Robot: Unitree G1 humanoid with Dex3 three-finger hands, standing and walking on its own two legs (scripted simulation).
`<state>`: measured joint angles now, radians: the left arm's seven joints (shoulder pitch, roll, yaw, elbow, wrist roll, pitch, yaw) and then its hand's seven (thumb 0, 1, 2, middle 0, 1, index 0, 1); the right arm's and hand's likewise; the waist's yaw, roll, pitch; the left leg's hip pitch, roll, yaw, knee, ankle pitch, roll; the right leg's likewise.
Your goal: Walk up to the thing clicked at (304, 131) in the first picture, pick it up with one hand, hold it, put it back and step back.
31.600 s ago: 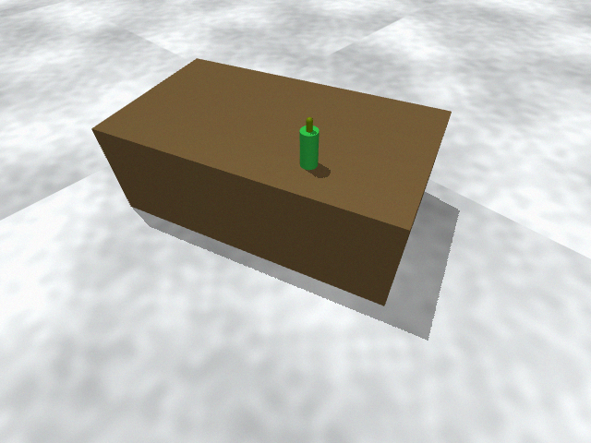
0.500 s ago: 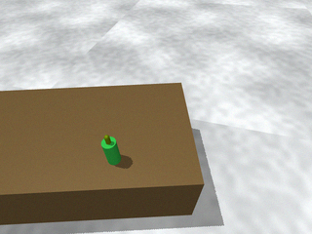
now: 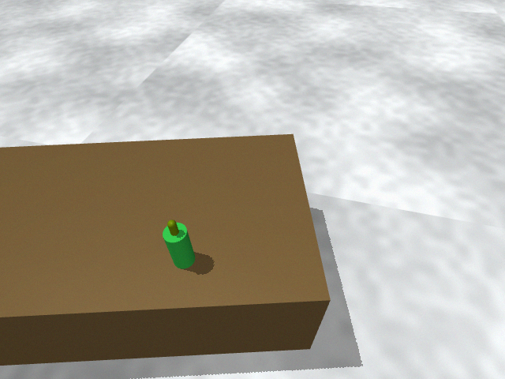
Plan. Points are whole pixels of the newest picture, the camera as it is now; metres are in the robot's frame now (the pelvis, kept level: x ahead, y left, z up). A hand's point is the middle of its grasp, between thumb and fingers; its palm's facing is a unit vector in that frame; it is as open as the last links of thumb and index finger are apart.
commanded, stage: stand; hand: left
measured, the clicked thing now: (178, 241) +0.52 +0.22 -0.24
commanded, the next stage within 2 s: step back in 0.12 s
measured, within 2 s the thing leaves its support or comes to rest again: neither
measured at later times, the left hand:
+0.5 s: hand out of the picture +0.01 +0.27 -0.17, palm faces -0.01 -0.91 -0.40, open 7.4 cm
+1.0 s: hand out of the picture -0.04 +0.31 -0.18, palm faces -0.06 -0.92 -0.39, open 7.4 cm
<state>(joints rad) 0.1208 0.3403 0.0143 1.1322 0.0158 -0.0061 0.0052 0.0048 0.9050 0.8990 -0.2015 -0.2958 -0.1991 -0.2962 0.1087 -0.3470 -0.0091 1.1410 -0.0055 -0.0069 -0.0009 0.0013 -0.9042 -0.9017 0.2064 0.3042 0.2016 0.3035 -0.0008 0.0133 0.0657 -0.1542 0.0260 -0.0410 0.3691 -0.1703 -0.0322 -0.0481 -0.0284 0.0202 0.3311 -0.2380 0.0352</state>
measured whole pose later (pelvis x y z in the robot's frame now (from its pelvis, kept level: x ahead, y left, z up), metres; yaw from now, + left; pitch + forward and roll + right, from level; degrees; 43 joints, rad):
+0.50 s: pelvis -0.07 +0.00 -0.02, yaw +1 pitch -1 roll +1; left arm 0.11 0.35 0.06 0.95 0.04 0.04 0.00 0.00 0.90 0.90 -0.20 -0.30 -0.20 -0.30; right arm 0.07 -0.42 -0.07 0.95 0.01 0.07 0.01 0.00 -0.91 -0.90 0.21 0.30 0.20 0.30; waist 0.01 0.03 0.18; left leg -0.47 -0.09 -0.10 1.02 -0.49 0.03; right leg -0.33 -0.05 0.02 0.65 -0.30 0.01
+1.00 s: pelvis -0.14 +0.05 -0.02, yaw -2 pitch -2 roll +0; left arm 0.15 0.38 0.07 0.87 0.02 0.05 0.02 0.01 0.90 0.90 -0.20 -0.30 -0.20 -0.30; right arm 0.13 -0.35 -0.05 0.85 -0.01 0.03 -0.02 0.00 -0.90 -0.90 0.21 0.30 0.20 0.30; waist 0.00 -0.02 0.19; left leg -0.29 -0.03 0.06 0.65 -0.33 0.06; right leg -0.31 0.05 0.07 0.77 -0.43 0.00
